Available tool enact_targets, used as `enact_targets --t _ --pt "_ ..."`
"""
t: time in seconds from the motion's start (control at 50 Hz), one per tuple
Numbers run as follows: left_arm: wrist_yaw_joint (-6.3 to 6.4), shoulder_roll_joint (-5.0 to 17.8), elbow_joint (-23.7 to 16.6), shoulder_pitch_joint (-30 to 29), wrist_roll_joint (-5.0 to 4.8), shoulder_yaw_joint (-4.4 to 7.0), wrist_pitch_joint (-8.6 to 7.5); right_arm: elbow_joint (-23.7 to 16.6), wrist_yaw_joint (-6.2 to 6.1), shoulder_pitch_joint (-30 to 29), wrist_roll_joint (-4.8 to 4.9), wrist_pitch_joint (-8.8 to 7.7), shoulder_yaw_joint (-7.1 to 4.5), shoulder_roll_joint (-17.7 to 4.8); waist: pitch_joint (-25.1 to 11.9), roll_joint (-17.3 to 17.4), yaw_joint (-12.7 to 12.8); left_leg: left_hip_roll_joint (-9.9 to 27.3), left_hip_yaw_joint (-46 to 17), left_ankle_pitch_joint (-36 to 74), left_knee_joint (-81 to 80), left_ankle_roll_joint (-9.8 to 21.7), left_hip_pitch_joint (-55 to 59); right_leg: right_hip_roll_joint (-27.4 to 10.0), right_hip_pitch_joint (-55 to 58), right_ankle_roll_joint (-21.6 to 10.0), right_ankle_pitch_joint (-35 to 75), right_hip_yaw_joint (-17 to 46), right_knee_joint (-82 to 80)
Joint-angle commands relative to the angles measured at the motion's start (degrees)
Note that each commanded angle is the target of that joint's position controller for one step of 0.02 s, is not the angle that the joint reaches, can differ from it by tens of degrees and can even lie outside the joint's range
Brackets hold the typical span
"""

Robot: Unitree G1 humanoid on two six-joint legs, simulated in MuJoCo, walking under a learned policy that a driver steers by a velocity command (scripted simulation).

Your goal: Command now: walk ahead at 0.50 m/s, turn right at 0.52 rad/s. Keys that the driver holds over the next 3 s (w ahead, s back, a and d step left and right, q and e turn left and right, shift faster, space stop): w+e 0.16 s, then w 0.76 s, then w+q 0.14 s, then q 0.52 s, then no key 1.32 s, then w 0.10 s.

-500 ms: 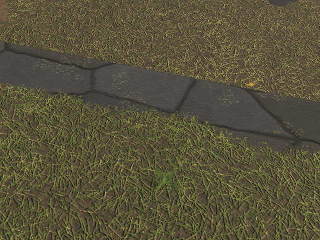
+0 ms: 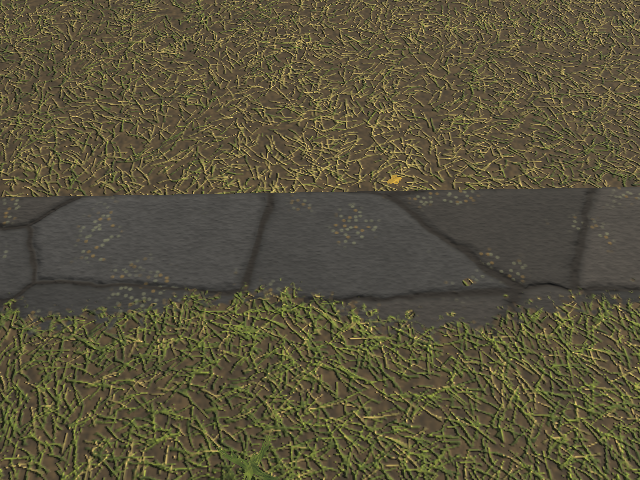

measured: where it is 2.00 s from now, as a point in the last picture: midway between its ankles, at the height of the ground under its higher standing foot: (374, 309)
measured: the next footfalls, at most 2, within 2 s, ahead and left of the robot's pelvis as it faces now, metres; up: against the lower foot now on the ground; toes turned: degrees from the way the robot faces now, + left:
left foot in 0.42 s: +0.43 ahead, +0.11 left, +0.00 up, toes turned -11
right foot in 0.94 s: +0.66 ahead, -0.19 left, +0.00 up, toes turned -13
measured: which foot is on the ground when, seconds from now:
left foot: up 0.00-0.40, down 0.42-0.96, up 0.98-1.00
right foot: down 0.00-0.44, up 0.46-0.92, down 0.94-1.00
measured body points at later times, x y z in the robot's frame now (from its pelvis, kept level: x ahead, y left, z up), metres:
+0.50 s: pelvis +0.29 +0.03 +0.01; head +0.32 +0.03 +0.46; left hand +0.39 +0.29 -0.12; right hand +0.43 -0.25 -0.07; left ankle +0.39 +0.11 -0.72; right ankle +0.12 -0.06 -0.65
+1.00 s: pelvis +0.55 -0.06 +0.01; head +0.58 -0.08 +0.45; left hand +0.81 +0.12 -0.06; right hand +0.49 -0.34 -0.13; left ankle +0.41 +0.11 -0.67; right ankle +0.62 -0.17 -0.72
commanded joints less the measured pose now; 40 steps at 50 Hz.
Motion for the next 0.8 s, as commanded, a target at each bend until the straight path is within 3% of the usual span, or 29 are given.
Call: enact_targets --t 0.02,0.04,0.06,0.1,0.16,0.24,0.3,0.34,0.38,0.4,0.42,0.44,0.46,0.48,0.5,0.52,0.54,0.56,0.62,0.74,0.8 --pt "0.80 7.82 -1.71 9.75 -0.03 2.36 -0.44 -8.29 0.37 -5.34 0.41 -4.05 -1.29 -7.50 -9.16 1.32 3.90 3.13 -6.67 5.49 8.53 1.45 -30.94 -17.24 31.74 -12.16 5.38 29.42 -18.54" --pt "0.91 6.03 -2.77 6.75 0.30 1.80 -0.48 -8.14 -0.06 -4.79 -0.74 -3.40 -1.91 -8.16 -7.03 1.14 1.67 4.75 -6.46 7.53 4.42 0.90 -26.71 -15.26 24.98 -11.24 10.36 25.25 -19.79" --pt "1.05 5.61 -3.59 5.50 0.67 1.63 -0.46 -8.30 -0.05 -3.71 -1.17 -2.51 -2.12 -7.93 -6.24 -0.24 0.09 5.39 -6.55 8.64 2.49 0.29 -23.47 -13.84 20.50 -11.23 12.43 23.73 -21.25" --pt "1.48 6.59 -3.76 5.67 0.45 1.97 -0.73 -8.81 -0.21 -2.81 -1.64 -1.22 -2.01 -6.38 -5.48 -1.27 -0.90 5.29 -5.26 10.43 -1.68 -1.55 -21.69 -12.44 15.61 -11.75 17.47 20.56 -22.51" --pt "2.59 8.56 -3.14 8.34 0.15 2.53 -0.65 -11.10 -0.56 -8.65 -1.96 -0.64 -1.51 -4.98 -3.63 -2.02 0.67 3.84 -3.94 19.16 -12.58 -3.59 -22.65 -10.03 12.42 -10.24 19.59 16.83 -22.66" --pt "3.20 7.71 -1.45 12.40 -0.23 2.06 -0.14 -12.22 0.56 -16.07 -1.20 -1.40 -0.46 -2.96 -3.84 -4.35 4.82 0.99 -2.65 33.37 -29.58 -3.18 -17.75 -8.36 13.63 -6.76 12.87 14.37 -21.24" --pt "3.15 8.05 -0.03 15.19 -0.26 1.96 0.01 -13.61 1.57 -19.80 -0.56 -2.12 -0.76 -4.49 -2.60 -4.82 6.43 0.51 -3.45 32.61 -34.17 -1.55 -18.72 -11.64 19.10 -6.70 10.31 18.10 -18.78" --pt "3.26 8.36 0.44 15.71 -0.07 2.04 0.26 -14.32 2.04 -20.14 -0.59 -2.59 -1.23 -5.81 -2.30 -5.20 5.95 0.19 -3.76 27.85 -36.52 0.27 -19.24 -14.00 23.74 -6.08 11.61 21.04 -16.23" --pt "3.37 8.88 0.49 14.58 0.10 2.23 0.67 -13.87 2.06 -16.72 -0.56 -2.93 -1.77 -6.84 -2.75 -6.58 3.58 -0.77 -2.61 23.30 -38.36 2.35 -15.04 -14.67 25.93 -4.94 18.55 21.96 -13.00" --pt "3.35 8.20 0.14 13.45 0.17 1.95 0.80 -12.37 1.79 -11.23 -0.80 -3.09 -2.55 -8.06 -5.53 -6.13 0.59 -1.86 -1.33 24.20 -40.52 4.02 -7.24 -12.24 25.63 -3.76 26.77 20.25 -7.53" --pt "3.18 6.37 -0.84 12.42 0.66 1.10 0.69 -11.09 1.44 -2.91 -1.54 -3.24 -3.37 -10.39 -12.71 -4.01 -3.29 3.44 -6.07 27.04 -38.23 7.48 6.79 -9.16 20.52 -1.96 26.10 17.51 4.11" --pt "3.21 3.02 -1.38 18.31 0.59 -0.01 -0.04 -9.86 1.26 5.58 -2.18 -2.97 -4.69 -15.16 -21.83 7.34 -3.64 15.11 -24.87 24.33 -37.61 15.55 29.03 -1.30 2.20 2.19 9.34 11.50 24.58" --pt "3.05 2.89 -0.85 21.03 -0.29 -0.52 -0.70 -7.37 1.85 9.34 -0.71 -2.31 -4.55 -13.22 -24.05 18.69 -3.70 21.61 -43.75 12.14 -45.65 19.91 35.37 2.01 -11.37 4.10 -21.92 11.03 36.64" --pt "2.84 7.71 -1.35 16.17 -1.06 0.56 -1.02 -7.97 1.79 6.59 0.31 -2.02 -3.29 -9.13 -15.36 11.05 -4.55 20.09 -40.99 2.59 -47.69 17.23 29.57 -1.73 -17.32 3.75 -19.87 13.28 41.05" --pt "2.68 8.04 -2.73 10.53 -0.94 0.55 -1.08 -8.82 1.57 2.56 -0.08 -1.41 -2.62 -7.43 -8.98 5.70 -3.98 17.73 -32.89 3.49 -48.77 14.94 21.60 -4.68 -17.86 3.65 -14.78 10.52 40.39" --pt "2.57 7.17 -3.56 7.51 0.01 0.47 -1.13 -8.97 1.73 -0.37 -0.65 -1.11 -2.09 -6.48 -4.06 2.65 -2.43 15.15 -27.56 8.78 -50.91 14.20 13.74 -6.74 -16.74 3.74 -11.07 8.76 36.28" --pt "2.58 6.65 -3.56 7.33 0.71 0.79 -0.98 -9.14 1.82 -2.10 -1.02 -1.22 -1.60 -5.34 -2.74 2.98 -0.81 13.15 -23.96 13.66 -52.34 13.49 9.36 -8.62 -14.16 3.90 -8.40 8.51 32.51" --pt "2.49 5.61 -3.25 8.63 0.61 0.70 -0.71 -9.08 1.96 -2.89 -1.22 -1.30 -1.45 -5.16 -2.60 4.53 0.39 11.57 -21.25 17.10 -53.63 13.15 6.48 -9.37 -11.31 4.22 -7.08 7.93 30.46" --pt "2.64 3.38 -3.21 8.70 0.78 0.20 -0.15 -7.83 1.91 -2.22 -0.62 -1.69 -1.88 -6.80 -2.83 5.46 1.22 10.25 -15.05 26.44 -56.02 14.16 3.99 -10.07 -10.37 5.68 -3.64 5.91 24.35" --pt "2.08 1.34 -5.56 -2.40 0.68 -0.72 -1.00 -4.83 1.05 2.07 0.28 -0.55 -2.33 -9.11 -1.45 4.23 -2.53 7.99 -7.20 30.16 -56.64 11.79 5.59 -8.74 -7.89 6.63 13.22 3.59 3.29" --pt "1.29 1.69 -7.17 -7.28 0.10 -0.66 -1.38 -3.04 1.02 5.23 0.57 0.11 -2.38 -9.68 -0.16 4.40 -4.29 9.82 -7.90 28.61 -55.40 11.56 8.84 -7.59 -7.34 6.09 14.15 3.09 -1.57"
Over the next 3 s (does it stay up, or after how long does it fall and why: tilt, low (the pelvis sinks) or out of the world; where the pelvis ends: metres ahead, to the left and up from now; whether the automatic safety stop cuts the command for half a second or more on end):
stays up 0.83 -0.13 0.02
